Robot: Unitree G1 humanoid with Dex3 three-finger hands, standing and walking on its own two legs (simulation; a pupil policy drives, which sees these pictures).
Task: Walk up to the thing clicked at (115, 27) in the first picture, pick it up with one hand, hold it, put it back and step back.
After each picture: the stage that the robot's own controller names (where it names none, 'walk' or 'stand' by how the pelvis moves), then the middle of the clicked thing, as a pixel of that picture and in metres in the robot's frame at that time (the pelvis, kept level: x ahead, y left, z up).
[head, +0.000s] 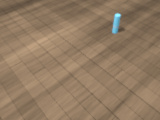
stand; (116, 23) +1.73 -0.40 -0.65
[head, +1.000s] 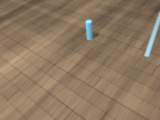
walk; (89, 30) +1.64 +0.06 -0.62
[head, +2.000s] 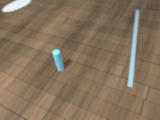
walk; (58, 60) +1.08 +0.36 -0.65
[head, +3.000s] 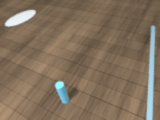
walk; (62, 93) +0.74 +0.30 -0.65
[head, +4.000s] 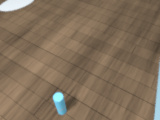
stand; (60, 104) +0.53 +0.22 -0.63
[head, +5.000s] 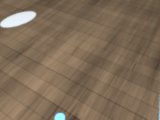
stand; out of the picture +0.47 +0.18 -0.65
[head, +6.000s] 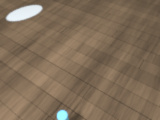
stand; out of the picture +0.45 +0.17 -0.64
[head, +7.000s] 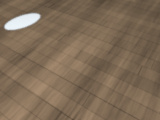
stand; out of the picture +0.42 +0.18 -0.66
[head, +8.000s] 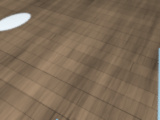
stand; out of the picture +0.42 +0.20 -0.66
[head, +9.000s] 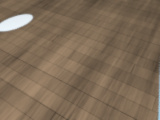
stand; out of the picture +0.42 +0.21 -0.66
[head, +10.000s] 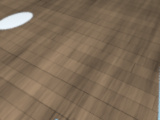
stand; out of the picture +0.42 +0.20 -0.66
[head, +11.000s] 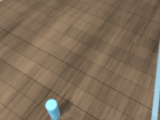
go down; (53, 110) +0.44 +0.19 -0.62
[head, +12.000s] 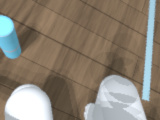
go down; (8, 41) +0.51 +0.24 -0.23
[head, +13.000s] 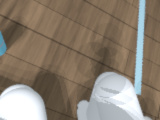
close in; out of the picture +0.50 +0.26 -0.21
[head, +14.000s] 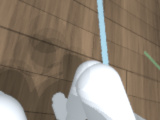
close; out of the picture +0.48 +0.29 -0.17
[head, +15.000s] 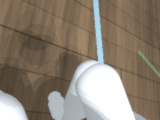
lift; out of the picture +0.46 +0.29 -0.17
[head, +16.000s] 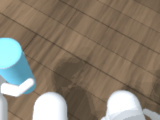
lift; (17, 72) +0.35 +0.22 -0.02
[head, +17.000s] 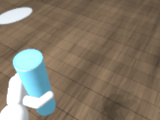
hold; (38, 87) +0.32 +0.16 +0.08
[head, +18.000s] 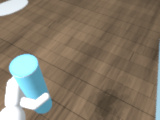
hold; (35, 88) +0.33 +0.17 +0.04
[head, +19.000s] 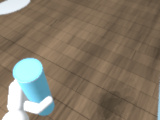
hold; (38, 91) +0.32 +0.16 +0.04
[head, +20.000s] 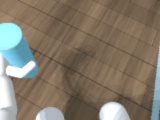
crouch; (20, 56) +0.43 +0.19 -0.03
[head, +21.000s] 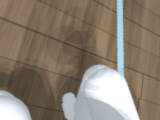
lower; out of the picture +0.48 +0.27 -0.16
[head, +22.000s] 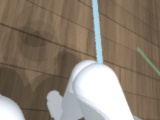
lower; out of the picture +0.47 +0.30 -0.17
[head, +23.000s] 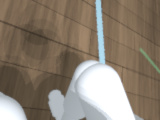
lower; out of the picture +0.47 +0.31 -0.17
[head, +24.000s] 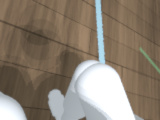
lower; out of the picture +0.47 +0.31 -0.17
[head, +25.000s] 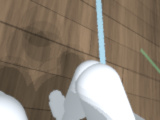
rest; out of the picture +0.47 +0.30 -0.17
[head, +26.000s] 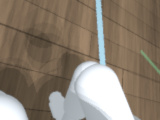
open; out of the picture +0.48 +0.29 -0.18
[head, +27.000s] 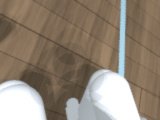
stand; out of the picture +0.48 +0.26 -0.20
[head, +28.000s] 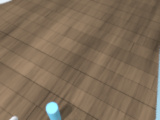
stand; (54, 114) +0.44 +0.18 -0.56
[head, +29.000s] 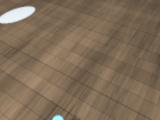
stand; out of the picture +0.42 +0.18 -0.60
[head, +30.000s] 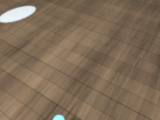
stand; out of the picture +0.43 +0.17 -0.60
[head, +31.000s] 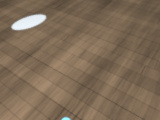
stand; out of the picture +0.45 +0.17 -0.65
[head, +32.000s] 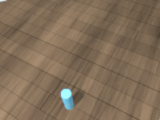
walk; (67, 100) +0.50 +0.14 -0.63
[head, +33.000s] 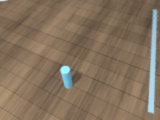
walk; (66, 77) +0.73 +0.18 -0.64
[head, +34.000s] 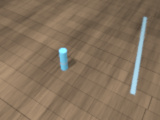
stand; (63, 59) +1.05 +0.18 -0.64
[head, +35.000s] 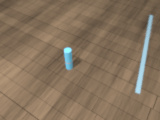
stand; (68, 59) +1.06 +0.18 -0.65
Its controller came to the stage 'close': yes
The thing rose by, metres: 0.70
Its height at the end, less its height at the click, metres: +0.00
